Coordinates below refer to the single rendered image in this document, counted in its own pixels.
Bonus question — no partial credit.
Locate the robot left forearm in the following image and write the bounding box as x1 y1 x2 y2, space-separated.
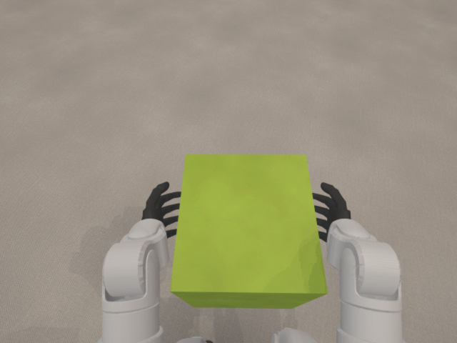
97 219 169 343

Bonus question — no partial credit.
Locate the robot right forearm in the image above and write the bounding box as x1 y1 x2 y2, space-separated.
326 219 407 343

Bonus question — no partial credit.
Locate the carton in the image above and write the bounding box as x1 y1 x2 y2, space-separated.
170 154 328 309

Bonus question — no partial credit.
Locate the robot right thigh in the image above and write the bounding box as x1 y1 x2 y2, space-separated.
271 329 317 343

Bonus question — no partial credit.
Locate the left robot hand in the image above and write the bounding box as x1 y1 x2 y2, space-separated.
141 182 181 238

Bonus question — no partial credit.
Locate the right robot hand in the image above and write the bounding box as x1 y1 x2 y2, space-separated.
312 182 351 243

